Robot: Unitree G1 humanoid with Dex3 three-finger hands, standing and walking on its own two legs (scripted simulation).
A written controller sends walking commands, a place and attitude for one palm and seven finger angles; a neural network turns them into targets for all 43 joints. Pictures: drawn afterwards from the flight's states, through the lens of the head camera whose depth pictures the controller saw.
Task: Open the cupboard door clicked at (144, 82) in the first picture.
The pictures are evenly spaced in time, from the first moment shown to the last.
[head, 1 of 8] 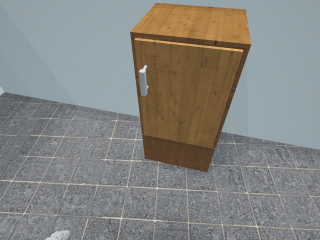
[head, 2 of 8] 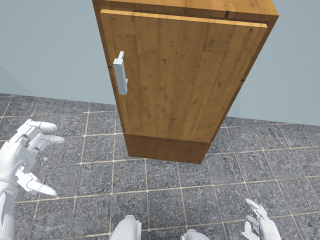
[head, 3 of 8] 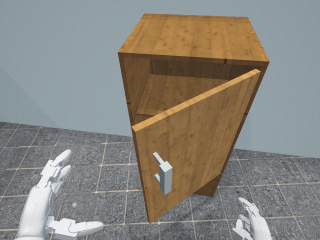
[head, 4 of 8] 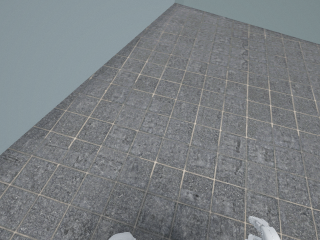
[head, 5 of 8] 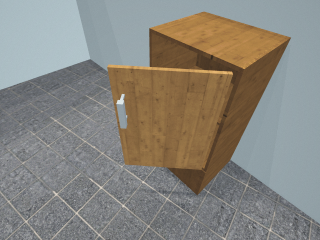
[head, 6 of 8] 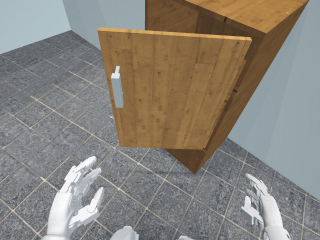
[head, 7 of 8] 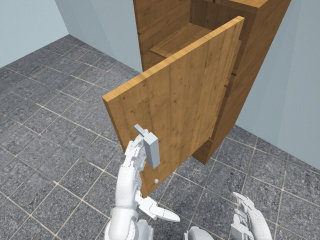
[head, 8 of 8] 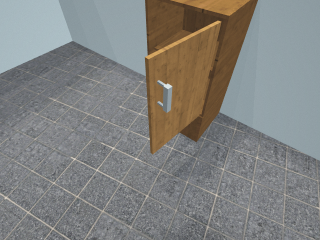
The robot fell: no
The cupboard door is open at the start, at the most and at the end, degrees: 0 83 82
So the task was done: yes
